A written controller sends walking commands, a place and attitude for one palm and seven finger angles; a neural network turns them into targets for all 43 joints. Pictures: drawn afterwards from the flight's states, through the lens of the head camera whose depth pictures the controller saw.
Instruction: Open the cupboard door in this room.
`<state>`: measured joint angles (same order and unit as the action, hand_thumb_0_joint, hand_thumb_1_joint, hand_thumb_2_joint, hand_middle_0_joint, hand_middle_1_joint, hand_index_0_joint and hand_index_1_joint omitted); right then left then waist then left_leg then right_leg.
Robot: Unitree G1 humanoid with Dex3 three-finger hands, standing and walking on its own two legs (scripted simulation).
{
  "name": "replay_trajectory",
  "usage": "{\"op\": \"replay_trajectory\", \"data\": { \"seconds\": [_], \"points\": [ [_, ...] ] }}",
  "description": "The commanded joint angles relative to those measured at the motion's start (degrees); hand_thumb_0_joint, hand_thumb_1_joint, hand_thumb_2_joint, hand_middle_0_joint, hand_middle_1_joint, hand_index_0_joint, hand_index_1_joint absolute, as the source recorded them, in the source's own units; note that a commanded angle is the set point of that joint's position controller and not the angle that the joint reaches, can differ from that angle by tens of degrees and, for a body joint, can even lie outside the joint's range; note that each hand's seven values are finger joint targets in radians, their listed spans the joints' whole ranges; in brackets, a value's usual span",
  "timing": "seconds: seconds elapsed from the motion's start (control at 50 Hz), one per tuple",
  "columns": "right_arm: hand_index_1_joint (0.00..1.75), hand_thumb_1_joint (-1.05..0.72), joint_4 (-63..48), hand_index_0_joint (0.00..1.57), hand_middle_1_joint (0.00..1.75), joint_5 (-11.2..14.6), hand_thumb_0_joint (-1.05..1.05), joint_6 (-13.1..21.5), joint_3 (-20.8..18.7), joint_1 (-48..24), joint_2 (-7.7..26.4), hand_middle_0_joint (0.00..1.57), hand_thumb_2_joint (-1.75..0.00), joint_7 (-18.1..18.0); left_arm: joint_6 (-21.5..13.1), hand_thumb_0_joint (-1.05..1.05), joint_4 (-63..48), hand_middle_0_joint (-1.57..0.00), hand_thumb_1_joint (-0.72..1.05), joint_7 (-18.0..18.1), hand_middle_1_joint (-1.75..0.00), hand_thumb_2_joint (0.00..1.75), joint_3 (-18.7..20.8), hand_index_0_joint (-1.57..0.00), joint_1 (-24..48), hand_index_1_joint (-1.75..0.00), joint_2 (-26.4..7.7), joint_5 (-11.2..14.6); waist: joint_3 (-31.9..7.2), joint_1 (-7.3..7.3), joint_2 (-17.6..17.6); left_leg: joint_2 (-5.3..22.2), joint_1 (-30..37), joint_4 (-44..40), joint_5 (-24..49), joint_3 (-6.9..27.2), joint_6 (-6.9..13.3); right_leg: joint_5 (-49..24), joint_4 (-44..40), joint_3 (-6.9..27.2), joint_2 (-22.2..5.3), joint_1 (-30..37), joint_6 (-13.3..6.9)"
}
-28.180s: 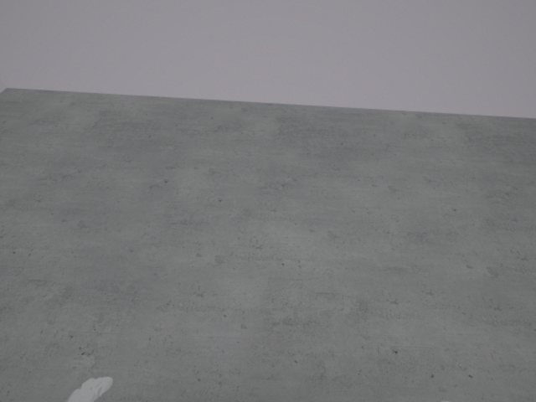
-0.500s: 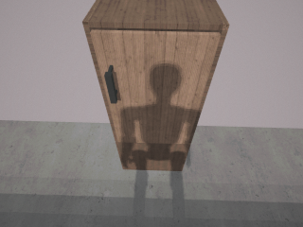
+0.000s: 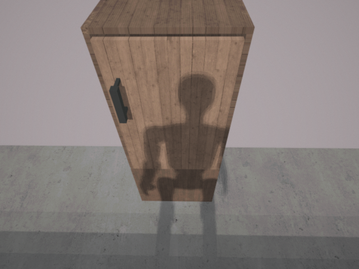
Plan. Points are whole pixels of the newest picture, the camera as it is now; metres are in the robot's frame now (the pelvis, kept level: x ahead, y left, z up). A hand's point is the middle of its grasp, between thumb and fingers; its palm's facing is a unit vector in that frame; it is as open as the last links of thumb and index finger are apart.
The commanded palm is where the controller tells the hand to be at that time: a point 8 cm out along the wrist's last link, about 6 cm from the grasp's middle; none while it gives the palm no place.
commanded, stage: raise the hand with hooked fingers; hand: left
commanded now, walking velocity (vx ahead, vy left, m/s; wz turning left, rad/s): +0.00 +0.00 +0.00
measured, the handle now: (120, 101) +0.54 +0.21 +0.06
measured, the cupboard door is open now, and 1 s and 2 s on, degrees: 0 0 0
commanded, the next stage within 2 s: none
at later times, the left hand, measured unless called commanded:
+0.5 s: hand (83, 266) +0.13 +0.21 -0.04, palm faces +0.19 -0.98 -0.05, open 9.3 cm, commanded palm +0.14 +0.26 -0.02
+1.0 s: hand (67, 224) +0.20 +0.26 +0.01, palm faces +0.04 -1.00 -0.07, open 12.3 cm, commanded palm +0.18 +0.31 +0.03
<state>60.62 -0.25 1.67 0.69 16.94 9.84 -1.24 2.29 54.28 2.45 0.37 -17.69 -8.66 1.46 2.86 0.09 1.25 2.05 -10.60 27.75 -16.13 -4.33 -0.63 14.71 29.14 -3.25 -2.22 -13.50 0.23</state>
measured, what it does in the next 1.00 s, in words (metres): lowers itself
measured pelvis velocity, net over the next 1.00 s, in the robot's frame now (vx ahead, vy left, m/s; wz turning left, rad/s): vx -0.03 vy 0.02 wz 0.04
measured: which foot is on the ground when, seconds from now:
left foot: down 0.00-1.00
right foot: down 0.00-1.00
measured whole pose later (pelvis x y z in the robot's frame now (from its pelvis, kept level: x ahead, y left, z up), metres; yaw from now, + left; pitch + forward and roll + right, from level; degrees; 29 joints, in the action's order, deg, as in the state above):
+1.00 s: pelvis -0.03 +0.02 -0.05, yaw +2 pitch +9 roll -2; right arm 33.7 2.3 14.5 0.6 17.0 16.7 -4.1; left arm -17.7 5.9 -21.0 16.7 -13.6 -17.7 17.7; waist -3.8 0.0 1.2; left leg 2.2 -38.7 56.4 -26.6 -0.8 1.1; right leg 23.1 52.4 -5.4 -3.6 -37.9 1.2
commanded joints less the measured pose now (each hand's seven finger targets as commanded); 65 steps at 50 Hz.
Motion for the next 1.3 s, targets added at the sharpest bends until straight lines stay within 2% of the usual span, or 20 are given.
{"op": "replay_trajectory", "data": {
  "seconds": [0.0,0.02,0.04,0.08,0.14,0.16,0.24,0.3,0.36,0.4,0.5,0.56,0.62,0.7,0.78,0.86,1.0,1.06,1.2,1.28],
  "points": [
    [0.3,-0.9,-15.4,0.2,0.3,2.8,0.0,15.8,-2.2,-7.2,10.3,0.2,-0.9,-5.0,-12.2,0.0,-58.1,-0.21,0.83,6.1,-0.34,0.87,6.7,-0.21,10.1,-0.34,-12.5,6.3,-19.3,-0.71,11.5,-0.8,4.1,-2.6,14.6,1.5,0.9,-7.0,0.3,-0.1,1.0,3.0,-2.4],
    [0.3,-0.9,-15.0,0.2,0.3,3.3,0.0,16.0,-2.2,-5.2,7.7,0.2,-0.9,-4.2,-7.0,0.0,-47.0,-0.21,0.81,5.4,-0.36,0.86,-0.7,-0.21,-6.2,-0.36,1.0,6.9,-12.1,-1.41,6.5,-0.6,-0.1,-3.2,9.9,2.5,1.2,-4.6,-0.6,-1.5,0.9,-0.8,-1.4],
    [0.3,-0.9,-19.6,0.2,0.3,3.7,0.0,16.9,-2.3,-7.0,9.9,0.2,-0.9,-4.1,-9.0,0.0,-57.5,-0.21,0.78,4.1,-0.37,0.85,1.2,-0.21,3.5,-0.37,-1.9,9.2,-4.4,-2.02,4.2,-1.0,-4.0,-2.7,6.1,4.2,1.1,-3.0,-1.2,-1.5,0.6,-3.4,-0.9],
    [0.3,-0.9,-21.9,0.2,0.3,2.0,0.0,18.5,-4.1,-6.3,10.9,0.2,-0.9,-4.1,-15.2,0.0,-53.6,-0.21,0.74,1.6,-0.4,0.83,6.0,-0.21,1.6,-0.4,-5.0,7.9,-1.5,-2.99,-4.9,-2.2,-9.8,2.0,0.9,3.8,1.5,4.6,-0.8,-2.3,1.1,-10.7,-0.5],
    [0.3,-0.9,-26.9,0.2,0.3,1.0,0.0,18.7,-5.4,-7.5,10.3,0.2,-0.9,-1.9,-25.0,0.0,-38.2,-0.22,0.67,-7.1,-0.45,0.8,9.3,-0.22,-13.8,-0.45,-2.1,10.5,0.2,1.74,-19.9,-3.2,-22.2,10.3,-2.9,3.3,0.8,13.2,4.7,-0.6,1.2,-17.6,-0.3],
    [0.3,-0.9,-28.6,0.2,0.3,0.8,0.0,18.7,-6.1,-7.9,10.4,0.2,-0.9,-1.1,-29.2,0.0,-37.8,-0.22,0.64,-11.0,-0.47,0.79,10.9,-0.22,-16.7,-0.47,-2.6,11.7,-2.4,3.05,-20.4,-3.7,-25.3,13.4,-2.2,3.0,0.5,11.3,7.5,0.9,1.0,-17.0,-0.5],
    [0.3,-0.9,-35.3,0.2,0.3,1.6,0.0,17.5,-7.3,-10.4,11.8,0.2,-0.9,1.4,-37.9,0.0,-39.8,-0.22,0.55,-25.5,-0.53,0.75,18.4,-0.22,-17.7,-0.53,-10.3,14.6,-14.0,5.02,-8.8,-4.9,-30.8,22.5,3.0,1.4,0.1,-6.1,17.2,5.2,-1.2,-12.2,-1.4],
    [0.3,-0.9,-39.9,0.2,0.3,1.8,0.0,15.9,-6.9,-11.1,11.3,0.2,-0.9,0.6,-35.3,0.0,-53.2,-0.23,0.48,-26.7,-0.57,0.72,19.8,-0.23,-10.0,-0.57,-12.5,17.3,-19.8,4.89,-1.2,-5.3,-30.8,25.0,2.1,0.5,0.9,-2.6,17.7,7.8,-1.4,-12.9,-0.7],
    [0.3,-0.9,-40.1,0.2,0.3,1.6,0.0,15.9,-6.3,-8.0,10.2,0.2,-0.9,-0.3,-36.8,0.0,-66.0,-0.24,0.41,-23.4,-0.62,0.69,19.0,-0.24,0.8,-0.62,-12.3,18.0,-20.5,1.25,5.0,-3.7,-28.2,27.0,1.3,1.8,1.6,2.6,18.6,7.0,0.1,-18.7,-0.9],
    [0.3,-0.9,-38.5,0.2,0.3,0.8,0.0,15.8,-5.5,-5.9,10.6,0.2,-0.9,-1.1,-39.4,0.0,-73.9,-0.24,0.36,-21.3,-0.64,0.67,17.1,-0.24,9.9,-0.64,-13.3,17.4,-20.6,-2.17,2.4,-2.5,-28.2,29.3,1.6,3.7,2.1,1.5,21.1,5.7,1.5,-22.4,-1.1],
    [0.3,-0.9,-35.5,0.2,0.3,1.8,0.0,16.8,-4.2,-5.1,12.2,0.2,-0.9,-2.7,-37.5,0.0,-68.5,-0.25,0.25,-24.8,-0.72,0.62,11.5,-0.25,9.7,-0.72,-11.6,16.1,-18.3,-4.45,4.8,-1.4,-28.5,29.7,-0.8,5.7,2.4,4.0,22.2,3.0,2.9,-26.8,-1.8],
    [0.3,-0.9,-36.1,0.2,0.3,2.9,0.0,16.4,-4.0,-5.7,12.7,0.2,-0.9,-3.3,-28.7,0.0,-60.8,-0.25,0.18,-27.6,-0.76,0.59,15.1,-0.25,5.5,-0.76,-15.4,15.9,-18.9,-2.84,1.6,-1.8,-30.0,26.6,-3.3,5.7,2.3,7.5,18.8,3.2,2.3,-23.4,-1.0],
    [0.3,-0.9,-38.7,0.2,0.3,3.4,0.0,14.8,-3.5,-7.4,12.0,0.2,-0.9,-3.5,-19.5,0.0,-57.3,-0.26,0.11,-28.3,-0.81,0.56,21.1,-0.26,-0.7,-0.81,-17.5,18.5,-23.0,1.65,-1.5,-2.4,-28.6,22.8,0.1,5.5,1.9,4.8,17.4,2.2,1.7,-15.6,-0.7],
    [0.3,-0.9,-40.1,0.2,0.3,2.7,0.0,14.3,-2.9,-9.2,9.8,0.2,-0.9,-3.2,-17.3,0.0,-63.1,-0.26,0.01,-23.2,-0.87,0.52,26.3,-0.26,-2.7,-0.87,-17.7,21.6,-23.9,4.52,-1.6,-2.4,-25.7,19.5,5.2,5.5,1.3,-1.2,18.1,-0.6,2.4,-11.6,-0.9],
    [0.3,-0.9,-38.1,0.2,0.3,2.2,0.0,15.1,-3.0,-6.0,10.6,0.2,-0.9,-2.4,-22.9,0.0,-64.2,-0.27,-0.08,-18.8,-0.93,0.48,23.1,-0.27,1.9,-0.93,-15.4,19.2,-16.9,1.01,-1.0,-1.8,-25.4,17.8,1.0,5.7,1.0,4.1,17.1,-1.8,2.9,-18.5,-0.8],
    [0.3,-0.9,-37.0,0.2,0.3,2.6,0.0,16.2,-2.7,-3.7,12.9,0.2,-0.9,-2.7,-25.5,0.0,-60.9,-0.28,-0.17,-21.5,-0.99,0.44,18.3,-0.28,9.7,-0.99,-15.6,16.9,-13.9,-1.98,0.8,-1.8,-25.0,16.8,-6.3,6.3,1.3,10.7,15.8,-1.1,2.8,-22.2,-1.0],
    [0.3,-0.9,-36.9,0.2,0.3,2.9,0.0,17.3,-2.3,-3.5,13.7,0.2,-0.9,-4.1,-22.7,0.0,-63.5,-0.29,-0.34,-24.5,-1.1,0.37,25.8,-0.29,14.8,-1.1,-25.4,18.3,-21.4,0.83,6.3,-1.7,-17.6,14.2,1.2,7.4,1.1,3.4,15.4,-1.6,2.9,-14.7,-1.9],
    [0.3,-0.9,-37.1,0.2,0.3,3.0,0.0,16.9,-2.0,-4.2,13.0,0.2,-0.9,-3.9,-22.1,0.0,-62.3,-0.29,-0.41,-23.2,-1.14,0.34,26.8,-0.29,12.9,-1.14,-23.7,19.8,-19.5,1.59,5.5,-1.4,-16.5,13.0,5.5,7.2,0.5,-0.3,14.7,-2.4,3.1,-13.0,-1.8],
    [0.3,-0.9,-37.0,0.2,0.3,3.4,0.0,14.8,-1.5,-3.8,14.0,0.2,-0.9,-3.8,-15.1,0.0,-50.7,-0.3,-0.5,-26.1,-1.2,0.3,23.5,-0.3,19.2,-1.2,-21.7,19.3,-12.6,-0.28,3.7,-1.7,-17.3,11.4,4.0,6.1,0.6,-1.8,11.5,-2.2,3.4,-13.3,-1.6],
    [0.3,-0.9,-37.2,0.2,0.3,3.4,0.0,14.7,-1.4,-3.8,14.3,0.2,-0.9,-4.6,-14.2,0.0,-52.1,-0.3,-0.5,-28.4,-1.2,0.3,25.2,-0.3,27.3,-1.2,-25.6,18.8,-17.0,-0.58,2.4,-1.7,-14.3,11.1,4.9,6.2,1.2,-2.8,10.2,-1.5,3.2,-11.3,-1.5]
  ]
}}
